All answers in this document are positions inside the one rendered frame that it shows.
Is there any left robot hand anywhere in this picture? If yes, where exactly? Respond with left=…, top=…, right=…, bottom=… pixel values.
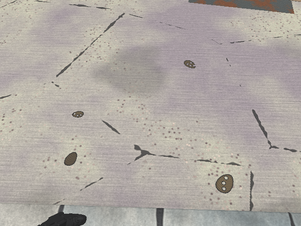
left=38, top=212, right=87, bottom=226

